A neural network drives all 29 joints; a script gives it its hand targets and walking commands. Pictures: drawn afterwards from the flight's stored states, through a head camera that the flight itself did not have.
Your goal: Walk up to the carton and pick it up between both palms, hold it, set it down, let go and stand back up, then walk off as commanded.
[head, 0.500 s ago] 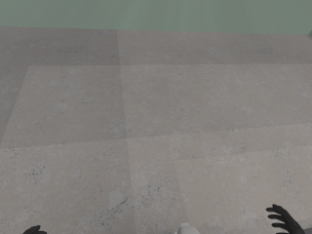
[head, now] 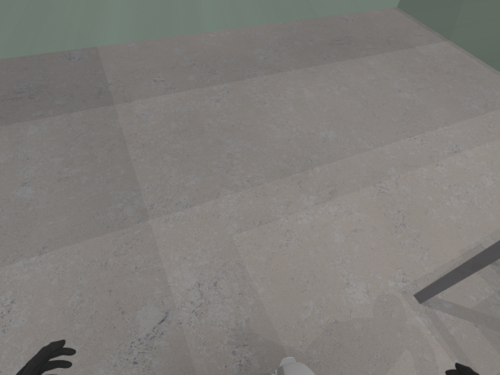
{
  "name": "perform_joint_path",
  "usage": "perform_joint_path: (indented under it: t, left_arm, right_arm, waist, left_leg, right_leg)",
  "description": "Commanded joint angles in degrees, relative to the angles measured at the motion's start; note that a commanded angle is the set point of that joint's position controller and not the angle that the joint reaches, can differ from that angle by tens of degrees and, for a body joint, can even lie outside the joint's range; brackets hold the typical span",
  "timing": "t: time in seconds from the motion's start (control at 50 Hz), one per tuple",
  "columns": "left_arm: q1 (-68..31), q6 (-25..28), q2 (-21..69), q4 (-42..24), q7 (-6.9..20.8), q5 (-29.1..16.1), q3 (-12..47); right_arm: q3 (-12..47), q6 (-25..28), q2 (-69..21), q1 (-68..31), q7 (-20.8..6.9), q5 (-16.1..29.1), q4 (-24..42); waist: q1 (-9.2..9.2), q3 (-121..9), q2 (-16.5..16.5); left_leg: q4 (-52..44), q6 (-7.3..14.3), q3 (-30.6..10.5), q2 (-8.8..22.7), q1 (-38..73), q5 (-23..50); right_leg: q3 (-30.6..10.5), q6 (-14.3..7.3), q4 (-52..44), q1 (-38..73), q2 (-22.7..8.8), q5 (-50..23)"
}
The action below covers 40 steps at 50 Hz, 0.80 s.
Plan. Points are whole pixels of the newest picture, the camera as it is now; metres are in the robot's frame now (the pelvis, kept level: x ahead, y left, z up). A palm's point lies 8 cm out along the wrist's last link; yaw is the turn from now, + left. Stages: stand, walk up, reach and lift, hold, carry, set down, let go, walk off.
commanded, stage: walk up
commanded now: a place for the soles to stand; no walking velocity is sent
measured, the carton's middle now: out of the picture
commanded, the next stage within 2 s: none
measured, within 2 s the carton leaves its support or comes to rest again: neither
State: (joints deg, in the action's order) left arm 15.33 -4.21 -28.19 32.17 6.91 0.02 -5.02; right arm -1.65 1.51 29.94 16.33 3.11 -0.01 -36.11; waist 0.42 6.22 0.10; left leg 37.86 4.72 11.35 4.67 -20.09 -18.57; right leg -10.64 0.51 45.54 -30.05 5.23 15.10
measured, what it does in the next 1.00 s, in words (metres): steps to the right, turning right: right foot, then left foot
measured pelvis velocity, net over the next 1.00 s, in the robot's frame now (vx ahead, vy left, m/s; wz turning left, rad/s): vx -0.06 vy -0.17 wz -0.29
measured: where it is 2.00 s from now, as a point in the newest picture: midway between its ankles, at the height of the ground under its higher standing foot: outside the picture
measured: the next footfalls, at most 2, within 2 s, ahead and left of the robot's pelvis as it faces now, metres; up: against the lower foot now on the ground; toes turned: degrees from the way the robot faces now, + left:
right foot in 0.42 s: +0.04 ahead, -0.29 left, +0.00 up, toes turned +1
left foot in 0.64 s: +0.03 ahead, -0.04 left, +0.00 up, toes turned -2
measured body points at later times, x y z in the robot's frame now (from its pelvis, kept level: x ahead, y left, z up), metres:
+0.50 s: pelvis -0.04 -0.11 -0.02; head -0.02 -0.12 +0.43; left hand +0.08 +0.22 -0.08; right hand +0.10 -0.47 -0.07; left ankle +0.01 +0.03 -0.71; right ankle +0.00 -0.29 -0.73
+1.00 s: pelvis -0.06 -0.17 +0.00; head +0.00 -0.13 +0.44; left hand +0.15 +0.11 -0.12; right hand -0.05 -0.55 -0.02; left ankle -0.01 -0.05 -0.73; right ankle -0.07 -0.38 -0.69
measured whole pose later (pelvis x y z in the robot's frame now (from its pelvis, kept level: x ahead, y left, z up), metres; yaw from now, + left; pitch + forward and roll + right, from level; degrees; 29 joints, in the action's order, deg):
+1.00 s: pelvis -0.06 -0.17 +0.00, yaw -16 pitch +1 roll -2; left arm 16.3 -4.0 -29.0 32.2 7.9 0.0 -5.6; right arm -1.9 3.7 30.4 18.7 2.7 0.0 -36.2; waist 0.8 4.7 -6.3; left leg 36.9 0.1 11.1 10.3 -19.6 -17.7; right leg -8.6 -0.6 47.4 -28.5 -2.1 16.8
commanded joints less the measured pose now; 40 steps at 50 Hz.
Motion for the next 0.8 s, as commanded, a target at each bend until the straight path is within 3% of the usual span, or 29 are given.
perform_joint_path:
  t: [0.0,0.06,0.12,0.16,0.22,0.3,0.34,0.36,0.38,0.4,0.42,0.44,0.46,0.48,0.5,0.54,0.56,0.58,0.6,0.62,0.64,0.66,0.68,0.72,0.74,0.78]
  left_arm:
    - [7.70,0.45,-7.91,-2.70,0.86,2.62,-2.72]
    - [6.17,0.26,-7.47,-3.62,0.93,2.03,-2.54]
    - [4.74,0.01,-7.50,-3.85,0.76,1.65,-2.48]
    - [4.55,-0.08,-8.11,-3.86,0.76,1.57,-2.73]
    - [6.15,-0.07,-8.76,-2.86,0.89,1.28,-3.10]
    - [9.97,0.21,-10.18,-1.17,0.96,1.45,-3.83]
    - [13.03,0.12,-11.79,0.73,0.73,2.07,-4.67]
    - [13.95,0.00,-13.31,1.09,0.41,2.75,-5.11]
    - [16.08,-0.21,-15.47,1.49,-0.05,3.37,-5.89]
    - [13.49,-0.60,-17.38,-0.06,-0.62,3.49,-6.08]
    - [7.74,-0.86,-16.74,-2.26,-0.77,3.79,-5.35]
    - [2.46,-0.62,-18.44,-4.17,-1.02,3.57,-5.89]
    - [-1.09,-0.15,-19.41,-5.53,-0.88,3.71,-6.17]
    - [-2.28,0.09,-18.02,-5.75,-0.66,3.44,-5.76]
    - [-1.70,0.20,-16.32,-5.92,-0.58,3.00,-5.00]
    - [-1.49,0.31,-12.77,-6.88,-0.21,2.71,-3.59]
    - [-1.73,0.45,-11.86,-7.36,-0.11,2.84,-3.01]
    - [-2.05,0.61,-11.38,-7.36,-0.10,2.87,-2.40]
    - [-2.92,0.78,-10.00,-7.30,0.00,2.56,-1.65]
    - [-1.44,0.90,-6.86,-7.43,0.13,2.70,-1.13]
    - [2.50,0.87,-3.95,-6.95,0.13,2.98,-0.83]
    - [4.87,0.43,-7.95,-4.83,-0.15,3.73,-1.88]
    - [5.82,0.24,-10.68,-3.90,0.16,3.73,-2.84]
    - [2.28,0.81,-9.53,-4.36,1.01,3.53,-3.26]
    - [2.74,1.06,-8.68,-4.24,1.28,2.89,-3.18]
    - [3.57,1.30,-7.89,-4.33,1.42,1.99,-2.78]
  right_arm:
    - [-8.54,1.72,11.56,-2.63,0.79,-1.06,1.09]
    - [-8.73,1.61,11.84,-0.30,0.18,-0.69,0.57]
    - [-8.92,1.54,12.82,0.28,-0.18,-0.70,0.64]
    - [-9.19,1.45,13.46,-2.07,-0.44,-1.19,1.02]
    - [-9.41,1.63,14.54,-5.12,-0.87,-1.63,1.44]
    - [-10.01,1.61,15.60,-10.54,-1.19,-2.46,1.93]
    - [-9.79,1.07,14.48,-10.33,-0.99,-2.81,1.95]
    - [-9.13,0.79,12.70,-10.05,-0.75,-2.90,2.11]
    - [-8.25,0.49,10.79,-10.74,-0.55,-2.48,2.95]
    - [-7.25,-0.05,8.72,-9.37,-0.49,-2.10,3.33]
    - [-6.95,-0.35,8.38,-9.06,-0.44,-1.35,3.62]
    - [-7.38,-0.03,10.14,-9.76,-0.34,-1.06,3.64]
    - [-7.30,0.72,11.01,-6.49,-0.20,-0.65,2.48]
    - [-7.54,1.26,12.24,-4.28,-0.14,-0.20,0.70]
    - [-7.65,1.49,11.84,-1.39,0.08,0.06,-0.91]
    - [-7.65,2.00,10.52,1.34,0.60,0.06,-2.11]
    - [-7.71,2.35,9.84,2.57,0.83,0.05,-2.04]
    - [-7.57,3.00,9.22,5.03,1.20,0.03,-2.37]
    - [-7.80,3.48,9.10,7.19,1.55,-0.41,-3.15]
    - [-8.67,3.64,11.47,8.29,1.59,-1.47,-2.93]
    - [-9.57,3.42,16.23,7.49,1.56,-2.33,-1.10]
    - [-9.88,3.50,18.37,2.84,1.57,-1.75,1.10]
    - [-9.74,3.57,17.76,-0.32,1.26,-1.13,2.63]
    - [-8.59,3.85,14.21,1.72,1.30,-1.48,1.46]
    - [-8.41,3.73,13.52,2.80,1.16,-1.61,0.96]
    - [-8.37,3.36,13.05,4.08,0.58,-1.07,0.16]
  waist:
    - [2.03,-8.95,7.27]
    - [0.49,-10.09,8.71]
    - [0.12,-10.93,10.64]
    - [0.93,-10.35,11.34]
    - [2.27,-9.90,12.52]
    - [5.46,-11.47,12.68]
    - [5.85,-12.67,7.94]
    - [6.10,-10.73,3.91]
    - [7.96,-7.42,-1.72]
    - [7.02,-0.26,-12.64]
    - [4.32,6.10,-12.44]
    - [2.95,7.07,-14.94]
    - [1.01,4.72,-19.53]
    - [0.53,1.71,-20.78]
    - [0.40,-1.68,-19.89]
    - [0.23,-5.52,-19.58]
    - [-0.31,-7.05,-18.44]
    - [-1.37,-8.10,-16.84]
    - [-2.98,-10.02,-14.01]
    - [-3.10,-13.06,-5.74]
    - [-2.88,-14.81,3.25]
    - [-1.08,-11.82,2.13]
    - [0.94,-8.56,1.72]
    - [0.31,-7.26,3.67]
    - [0.27,-7.48,5.25]
    - [-0.43,-8.31,7.37]
  left_leg:
    - [-19.02,-3.78,-9.93,13.31,11.96,13.96]
    - [-17.18,-2.76,-8.11,13.38,17.01,19.44]
    - [-15.98,0.28,-7.78,15.25,18.68,19.87]
    - [-16.14,3.92,-6.85,16.02,14.90,13.55]
    - [-17.35,5.89,-6.09,16.67,9.61,2.30]
    - [-15.08,5.56,-3.57,17.06,2.46,-9.21]
    - [-4.26,3.75,-0.39,13.44,-0.67,-13.24]
    - [2.09,1.77,0.99,10.29,-4.12,-15.41]
    - [8.33,0.08,1.36,7.59,-10.29,-18.95]
    - [17.49,-1.96,1.45,1.37,-15.43,-22.37]
    - [23.36,-3.69,-5.64,0.13,-17.06,-16.91]
    - [23.99,-3.86,-8.67,-2.35,-14.64,-13.94]
    - [22.31,-3.95,-9.76,-2.62,-12.79,-13.10]
    - [20.21,-4.48,-10.02,-2.33,-10.80,-11.73]
    - [17.92,-5.29,-9.10,-2.57,-8.59,-9.88]
    - [8.78,-4.67,-8.85,-3.85,-3.11,-8.23]
    - [3.81,-3.46,-10.74,-3.21,1.74,-8.80]
    - [-4.50,-2.51,-11.50,-2.91,7.39,-6.09]
    - [-13.91,-1.95,-11.46,-2.48,16.14,1.84]
    - [-17.77,-2.50,-17.97,3.28,26.11,3.99]
    - [-19.32,-1.09,-29.05,18.06,30.17,1.97]
    - [-22.40,1.86,-30.38,28.77,22.32,0.58]
    - [-22.18,2.10,-25.60,27.38,16.34,1.06]
    - [-19.49,-1.13,-14.68,19.00,14.28,7.69]
    - [-18.31,-0.53,-12.00,16.27,14.16,13.54]
    - [-15.95,1.03,-8.83,14.33,17.67,20.93]
  right_leg:
    - [4.48,-0.26,11.01,-5.50,-5.71,-2.60]
    - [6.14,0.78,8.61,-7.15,-7.71,-0.39]
    - [6.66,1.25,7.21,-7.73,-9.48,0.91]
    - [7.17,1.16,6.61,-5.81,-10.76,0.99]
    - [7.75,0.49,5.15,-2.57,-12.16,0.29]
    - [10.14,-0.68,-1.70,7.74,-11.87,1.15]
    - [7.99,-2.62,-6.74,12.25,-9.24,5.42]
    - [4.13,-4.62,-9.18,13.06,-7.34,8.36]
    - [-4.06,-7.58,-14.12,12.85,-8.52,15.01]
    - [-19.56,-11.46,-27.29,3.99,-11.82,30.50]
    - [-29.56,-12.54,-33.80,-4.93,-11.63,34.62]
    - [-32.89,-13.13,-37.64,-8.62,-9.92,31.65]
    - [-30.63,-13.15,-35.61,-5.63,-8.64,24.10]
    - [-25.64,-12.40,-32.18,-1.67,-7.28,16.33]
    - [-21.56,-11.81,-29.08,2.68,-6.16,10.47]
    - [-20.74,-12.58,-26.26,5.48,-6.54,5.38]
    - [-20.99,-12.58,-24.24,4.06,-7.61,2.43]
    - [-19.93,-12.30,-21.76,2.39,-7.59,-1.63]
    - [-16.08,-10.57,-18.69,-1.03,-5.79,-3.51]
    - [-8.84,-7.31,-11.97,-6.62,-1.88,-1.61]
    - [-0.69,-3.28,-2.01,-13.34,2.47,5.64]
    - [1.19,-1.35,4.79,-15.62,-4.23,7.64]
    - [2.22,-0.93,7.79,-11.68,-6.90,6.59]
    - [3.63,-1.77,7.92,-8.52,-7.77,1.20]
    - [4.83,-1.53,8.48,-7.15,-7.65,-0.22]
    - [6.29,-1.13,6.39,-7.37,-7.61,0.15]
